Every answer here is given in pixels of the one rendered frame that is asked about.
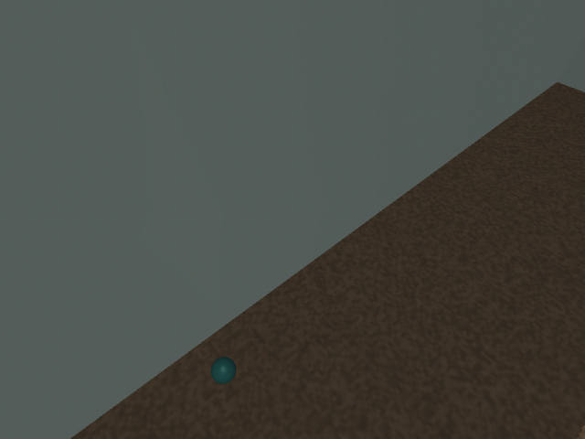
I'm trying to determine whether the ball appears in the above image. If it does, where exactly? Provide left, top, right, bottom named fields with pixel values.
left=211, top=357, right=236, bottom=384

